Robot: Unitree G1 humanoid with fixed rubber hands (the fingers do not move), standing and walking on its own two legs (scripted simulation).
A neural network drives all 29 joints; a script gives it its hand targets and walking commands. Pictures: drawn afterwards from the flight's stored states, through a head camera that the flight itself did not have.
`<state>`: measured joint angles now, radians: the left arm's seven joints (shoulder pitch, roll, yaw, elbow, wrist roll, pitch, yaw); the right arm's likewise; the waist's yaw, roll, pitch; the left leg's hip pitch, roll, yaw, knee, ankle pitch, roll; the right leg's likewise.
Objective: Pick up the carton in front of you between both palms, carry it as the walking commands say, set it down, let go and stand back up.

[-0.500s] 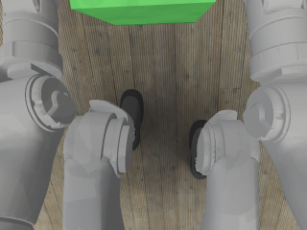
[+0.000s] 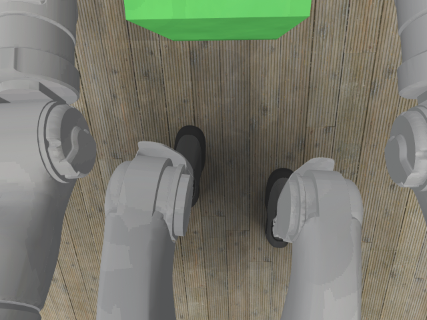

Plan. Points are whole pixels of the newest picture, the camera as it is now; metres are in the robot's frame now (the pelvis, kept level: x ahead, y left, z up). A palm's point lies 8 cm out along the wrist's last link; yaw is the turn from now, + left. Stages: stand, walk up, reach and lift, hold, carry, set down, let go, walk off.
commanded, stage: set down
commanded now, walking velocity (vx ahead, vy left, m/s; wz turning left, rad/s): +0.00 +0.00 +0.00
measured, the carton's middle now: out of the picture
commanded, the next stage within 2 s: let go in 0.84 s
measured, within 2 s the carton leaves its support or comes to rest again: neither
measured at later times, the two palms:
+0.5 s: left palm out of the picture +0.56 +0.28 +0.02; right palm out of the picture +0.62 -0.10 +0.02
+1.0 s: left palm out of the picture +0.54 +0.28 +0.15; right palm out of the picture +0.60 -0.12 +0.16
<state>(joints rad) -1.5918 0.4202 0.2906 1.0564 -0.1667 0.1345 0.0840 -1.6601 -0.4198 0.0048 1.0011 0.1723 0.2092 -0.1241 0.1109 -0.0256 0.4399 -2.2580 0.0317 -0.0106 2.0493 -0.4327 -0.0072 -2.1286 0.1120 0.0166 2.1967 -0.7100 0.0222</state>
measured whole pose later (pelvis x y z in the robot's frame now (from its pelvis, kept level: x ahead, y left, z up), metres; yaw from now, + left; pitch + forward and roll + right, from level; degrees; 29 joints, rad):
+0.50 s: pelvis +0.02 +0.01 +0.12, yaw +0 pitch +47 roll -2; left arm -1.40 0.35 0.37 0.89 -0.06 0.25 0.06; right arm -1.50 -0.38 -0.14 0.94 0.06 0.28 -0.09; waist 0.11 -0.03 0.10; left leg -2.07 0.01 -0.02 1.62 -0.37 0.00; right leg -1.96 0.08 0.02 1.73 -0.60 0.02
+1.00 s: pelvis +0.04 +0.01 +0.25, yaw +0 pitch +46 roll -2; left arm -1.16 0.27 0.41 0.81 0.10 0.22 -0.03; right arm -1.26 -0.28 -0.28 0.90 -0.08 0.24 -0.04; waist 0.09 -0.04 -0.01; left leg -1.64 0.01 -0.02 1.06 -0.22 0.00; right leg -1.54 0.07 0.04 1.14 -0.41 0.02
